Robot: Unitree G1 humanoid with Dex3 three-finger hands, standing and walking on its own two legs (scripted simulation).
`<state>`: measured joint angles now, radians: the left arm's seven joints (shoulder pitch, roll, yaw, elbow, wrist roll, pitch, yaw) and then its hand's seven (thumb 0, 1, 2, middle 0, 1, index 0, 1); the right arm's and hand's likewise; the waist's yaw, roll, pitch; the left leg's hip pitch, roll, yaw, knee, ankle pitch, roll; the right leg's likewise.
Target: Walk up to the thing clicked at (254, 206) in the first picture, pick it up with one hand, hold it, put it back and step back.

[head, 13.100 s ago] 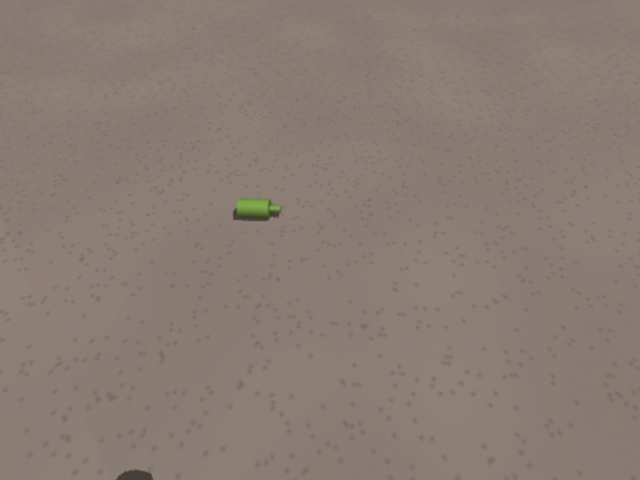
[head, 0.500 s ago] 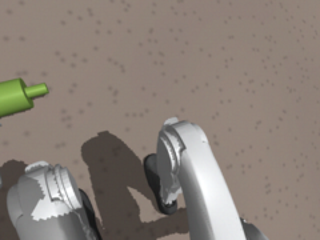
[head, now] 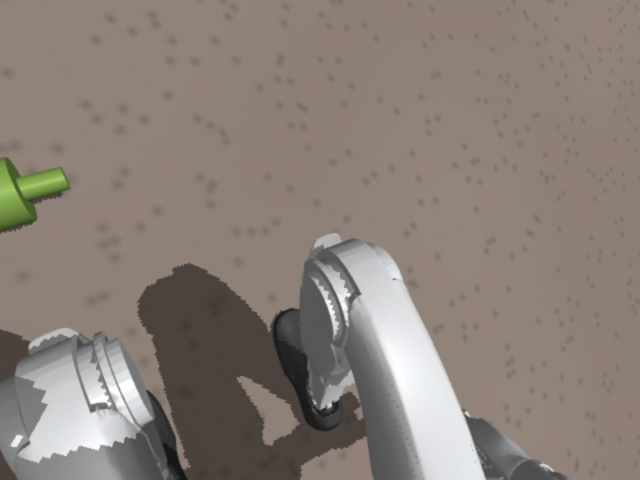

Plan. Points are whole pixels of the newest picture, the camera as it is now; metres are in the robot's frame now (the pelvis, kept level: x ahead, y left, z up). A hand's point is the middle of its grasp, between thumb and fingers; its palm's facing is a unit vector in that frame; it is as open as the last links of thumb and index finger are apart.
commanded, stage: close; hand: left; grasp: from above
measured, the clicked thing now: out of the picture +0.48 +0.26 -0.26
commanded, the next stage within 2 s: settle in 1.72 s
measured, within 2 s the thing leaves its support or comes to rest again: neither
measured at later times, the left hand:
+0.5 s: hand out of the picture +0.46 +0.29 -0.24, palm faces -0.45 -0.13 -0.89, open 12.6 cm
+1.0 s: hand out of the picture +0.46 +0.29 -0.24, palm faces -0.45 -0.12 -0.89, open 11.3 cm
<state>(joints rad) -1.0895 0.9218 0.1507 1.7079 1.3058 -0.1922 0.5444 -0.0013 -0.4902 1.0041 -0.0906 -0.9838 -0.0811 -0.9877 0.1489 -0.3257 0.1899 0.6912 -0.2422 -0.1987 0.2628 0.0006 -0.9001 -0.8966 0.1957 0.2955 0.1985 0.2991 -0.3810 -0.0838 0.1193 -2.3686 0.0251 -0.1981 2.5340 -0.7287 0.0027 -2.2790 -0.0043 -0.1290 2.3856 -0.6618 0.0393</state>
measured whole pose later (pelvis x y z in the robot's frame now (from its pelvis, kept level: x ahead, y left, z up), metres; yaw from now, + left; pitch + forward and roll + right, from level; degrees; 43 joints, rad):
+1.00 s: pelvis -0.01 +0.00 +0.00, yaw -2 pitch +29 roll -13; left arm -1.09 0.97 0.13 1.77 1.33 -0.21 0.62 0.00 -0.11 0.76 -0.39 -0.85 -0.40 -0.83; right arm 0.13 -0.34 0.25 0.68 -0.26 -0.26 0.30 0.00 -0.90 -0.90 0.20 0.30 0.20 0.30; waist -0.41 -0.11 0.15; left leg -2.36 0.03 -0.24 2.56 -0.73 0.01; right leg -2.26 0.01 -0.16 2.37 -0.64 0.05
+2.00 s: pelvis -0.01 +0.00 +0.00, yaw -2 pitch +29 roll -14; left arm -1.10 0.98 0.12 1.73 1.30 -0.19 0.58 0.00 -0.09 0.53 -0.61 -0.59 -0.62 -0.57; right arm 0.15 -0.35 0.27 0.65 -0.26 -0.24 0.28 0.00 -0.91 -0.90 0.20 0.29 0.20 0.30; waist -0.41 -0.11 0.16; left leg -2.35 0.03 -0.24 2.53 -0.72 0.00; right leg -2.25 0.02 -0.16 2.35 -0.63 0.05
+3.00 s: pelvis -0.01 +0.00 +0.05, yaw +4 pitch +35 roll -8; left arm -0.98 0.70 0.03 1.35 1.22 -0.13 0.27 0.00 -0.08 0.46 -0.71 -0.42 -0.71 -0.41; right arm 0.21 -0.29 0.05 0.70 -0.10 -0.04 0.17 0.00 -0.91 -0.90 0.20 0.30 0.20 0.30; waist -0.26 0.03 -0.09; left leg -2.28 0.01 -0.11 2.33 -0.67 0.01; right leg -2.21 -0.03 -0.07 2.24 -0.64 0.03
